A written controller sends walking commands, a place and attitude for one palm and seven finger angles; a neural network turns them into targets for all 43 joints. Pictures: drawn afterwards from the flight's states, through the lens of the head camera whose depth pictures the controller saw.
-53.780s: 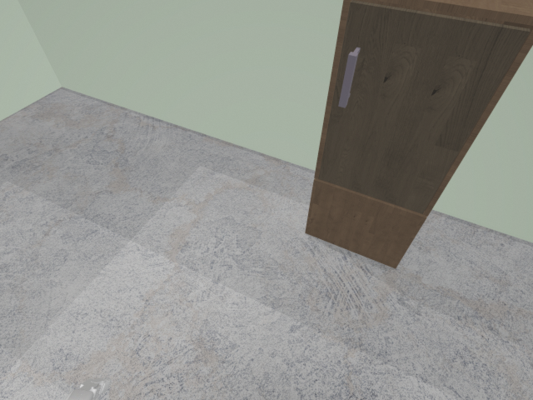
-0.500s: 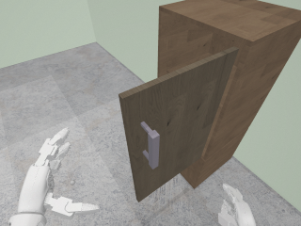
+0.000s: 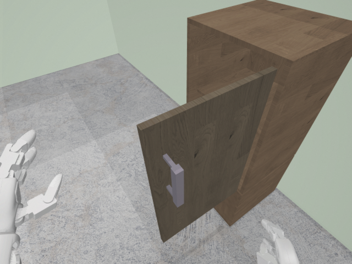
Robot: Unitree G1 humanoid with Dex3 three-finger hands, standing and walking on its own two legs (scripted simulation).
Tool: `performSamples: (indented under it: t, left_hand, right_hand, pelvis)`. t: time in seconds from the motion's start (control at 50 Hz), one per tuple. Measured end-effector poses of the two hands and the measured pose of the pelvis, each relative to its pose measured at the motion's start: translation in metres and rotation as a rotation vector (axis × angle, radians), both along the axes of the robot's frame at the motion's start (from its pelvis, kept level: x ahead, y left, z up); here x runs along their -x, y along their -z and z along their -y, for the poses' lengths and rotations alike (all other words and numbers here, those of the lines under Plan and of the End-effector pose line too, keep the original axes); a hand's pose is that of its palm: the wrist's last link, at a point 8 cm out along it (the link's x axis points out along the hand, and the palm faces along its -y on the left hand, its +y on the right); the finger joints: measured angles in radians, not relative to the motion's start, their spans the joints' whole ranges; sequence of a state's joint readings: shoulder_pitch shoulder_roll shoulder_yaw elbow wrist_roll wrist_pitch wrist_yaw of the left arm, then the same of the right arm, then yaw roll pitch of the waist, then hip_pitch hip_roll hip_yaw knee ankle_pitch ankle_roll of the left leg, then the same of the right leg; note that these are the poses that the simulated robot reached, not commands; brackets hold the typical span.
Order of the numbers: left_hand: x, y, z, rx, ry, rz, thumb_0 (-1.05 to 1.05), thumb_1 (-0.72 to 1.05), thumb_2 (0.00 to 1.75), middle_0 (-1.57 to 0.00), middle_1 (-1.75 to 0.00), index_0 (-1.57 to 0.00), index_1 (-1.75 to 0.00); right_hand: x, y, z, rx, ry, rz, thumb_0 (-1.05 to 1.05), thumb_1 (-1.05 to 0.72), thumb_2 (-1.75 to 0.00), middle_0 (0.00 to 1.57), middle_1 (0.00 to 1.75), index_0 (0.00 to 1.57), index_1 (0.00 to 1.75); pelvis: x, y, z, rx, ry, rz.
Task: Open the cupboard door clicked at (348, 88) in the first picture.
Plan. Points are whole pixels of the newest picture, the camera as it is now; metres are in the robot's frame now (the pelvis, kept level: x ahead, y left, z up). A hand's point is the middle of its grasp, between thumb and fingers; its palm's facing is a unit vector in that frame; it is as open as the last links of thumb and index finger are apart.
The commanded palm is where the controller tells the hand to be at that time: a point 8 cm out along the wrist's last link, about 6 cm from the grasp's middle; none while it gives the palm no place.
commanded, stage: draw the hand back to the body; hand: left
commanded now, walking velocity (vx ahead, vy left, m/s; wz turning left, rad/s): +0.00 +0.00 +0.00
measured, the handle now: (173, 181) +0.30 +0.05 +0.04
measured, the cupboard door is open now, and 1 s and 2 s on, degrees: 89 89 89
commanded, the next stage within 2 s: step back with the hand held close in 0.42 s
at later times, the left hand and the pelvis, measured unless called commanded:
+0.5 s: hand (51, 191) +0.18 +0.24 +0.16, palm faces +0.44 -0.80 -0.41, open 7.4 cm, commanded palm +0.13 +0.28 +0.17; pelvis +0.00 -0.02 +0.00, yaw +0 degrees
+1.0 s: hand (23, 210) +0.15 +0.27 +0.16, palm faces +0.33 -0.79 -0.52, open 7.4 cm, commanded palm +0.09 +0.31 +0.18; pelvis -0.06 +0.01 +0.00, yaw -2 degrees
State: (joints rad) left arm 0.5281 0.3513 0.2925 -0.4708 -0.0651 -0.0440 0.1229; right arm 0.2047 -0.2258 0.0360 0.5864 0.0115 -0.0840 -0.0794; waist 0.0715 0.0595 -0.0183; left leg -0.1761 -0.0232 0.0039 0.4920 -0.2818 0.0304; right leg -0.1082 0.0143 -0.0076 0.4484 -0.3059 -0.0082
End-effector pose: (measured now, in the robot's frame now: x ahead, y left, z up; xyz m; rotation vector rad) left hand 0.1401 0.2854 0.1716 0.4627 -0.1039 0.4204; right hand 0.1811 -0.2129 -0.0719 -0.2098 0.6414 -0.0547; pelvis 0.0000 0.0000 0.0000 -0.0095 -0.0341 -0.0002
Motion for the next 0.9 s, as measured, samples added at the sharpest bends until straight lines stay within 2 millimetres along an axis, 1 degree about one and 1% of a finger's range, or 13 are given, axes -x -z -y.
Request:
performSamples:
  t: [0.08, 0.12, 0.16, 0.24, 0.32, 0.44, 0.56, 0.62, 0.7, 0.8, 0.84, 0.9]
  left_hand:
    - [0.0, -0.011, -0.004, -0.025, -0.025, 0.035, 0.01, 0.66, 0.8, -0.2, -0.3, -0.2, -0.3]
    - [-0.001, -0.013, -0.005, -0.028, -0.034, 0.045, 0.01, 0.72, 0.82, -0.2, -0.3, -0.2, -0.3]
    - [-0.001, -0.012, -0.003, -0.019, -0.038, 0.042, 0.01, 0.77, 0.84, -0.21, -0.3, -0.2, -0.3]
    - [-0.002, -0.003, 0.005, 0.011, -0.026, 0.01, 0.01, 0.84, 0.87, -0.21, -0.3, -0.2, -0.3]
    - [-0.002, 0.001, 0.011, 0.018, -0.011, -0.007, 0.01, 0.87, 0.89, -0.21, -0.3, -0.21, -0.3]
    - [0.0, -0.007, 0.013, -0.008, -0.01, 0.018, 0.01, 0.88, 0.89, -0.21, -0.3, -0.21, -0.3]
    - [0.002, -0.009, 0.014, -0.013, -0.014, 0.019, 0.01, 0.89, 0.9, -0.21, -0.3, -0.21, -0.3]
    - [0.0, -0.013, 0.008, -0.047, -0.013, 0.028, 0.01, 0.89, 0.9, -0.21, -0.3, -0.21, -0.3]
    - [-0.004, -0.008, 0.0, -0.071, 0.0, 0.003, 0.01, 0.89, 0.9, -0.21, -0.3, -0.21, -0.3]
    - [-0.003, 0.004, 0.003, -0.055, 0.071, -0.051, 0.01, 0.89, 0.9, -0.21, -0.3, -0.21, -0.3]
    - [0.0, 0.004, 0.004, -0.062, 0.104, -0.052, 0.01, 0.89, 0.9, -0.21, -0.3, -0.21, -0.3]
    - [0.008, -0.001, -0.001, -0.094, 0.136, -0.028, 0.01, 0.89, 0.9, -0.22, -0.3, -0.21, -0.3]
  right_hand:
    - [-0.002, 0.0, 0.007, 0.005, 0.003, -0.006, 0.02, -0.9, -0.89, 0.2, 0.3, 0.2, 0.3]
    - [-0.003, 0.0, 0.01, 0.005, 0.005, -0.01, 0.02, -0.9, -0.89, 0.2, 0.3, 0.2, 0.3]
    - [-0.003, 0.001, 0.013, 0.003, 0.008, -0.013, 0.02, -0.9, -0.89, 0.2, 0.3, 0.2, 0.3]
    - [0.0, 0.002, 0.018, 0.003, 0.016, -0.025, 0.02, -0.9, -0.89, 0.2, 0.3, 0.2, 0.3]
    - [0.003, 0.003, 0.023, 0.008, 0.024, -0.034, 0.02, -0.9, -0.89, 0.2, 0.3, 0.2, 0.3]
    - [0.005, 0.004, 0.026, 0.004, 0.028, -0.033, 0.02, -0.91, -0.89, 0.2, 0.3, 0.2, 0.3]
    - [0.007, 0.005, 0.027, -0.009, 0.034, -0.035, 0.02, -0.91, -0.89, 0.2, 0.3, 0.2, 0.3]
    - [0.009, 0.006, 0.028, -0.01, 0.039, -0.049, 0.02, -0.9, -0.89, 0.2, 0.3, 0.2, 0.3]
    - [0.018, 0.004, 0.033, 0.003, 0.07, -0.08, 0.01, -0.9, -0.89, 0.2, 0.3, 0.2, 0.3]
    - [0.036, -0.001, 0.039, 0.036, 0.127, -0.104, 0.01, -0.91, -0.89, 0.2, 0.3, 0.2, 0.3]
    - [0.045, -0.004, 0.04, 0.05, 0.148, -0.109, 0.01, -0.91, -0.89, 0.2, 0.3, 0.2, 0.3]
    - [0.059, -0.007, 0.037, 0.065, 0.169, -0.112, 0.01, -0.91, -0.89, 0.2, 0.3, 0.2, 0.3]
  pelvis:
    - [-0.001, -0.001, 0.004, -0.001, 0.0, 0.006]
    - [-0.001, -0.002, 0.006, -0.002, 0.0, 0.009]
    - [0.0, -0.002, 0.007, -0.003, 0.001, 0.011]
    - [0.0, -0.003, 0.01, -0.005, 0.002, 0.013]
    - [0.0, -0.004, 0.014, -0.005, 0.003, 0.016]
    - [0.002, -0.004, 0.018, -0.004, 0.003, 0.023]
    - [0.004, -0.004, 0.019, -0.005, 0.005, 0.026]
    - [0.007, -0.004, 0.019, 0.004, 0.004, 0.011]
    - [0.015, -0.005, 0.016, 0.01, 0.013, -0.011]
    - [0.027, -0.004, 0.006, 0.007, 0.031, -0.028]
    - [0.033, -0.004, 0.002, 0.007, 0.034, -0.031]
    - [0.043, -0.003, -0.003, 0.008, 0.036, -0.032]
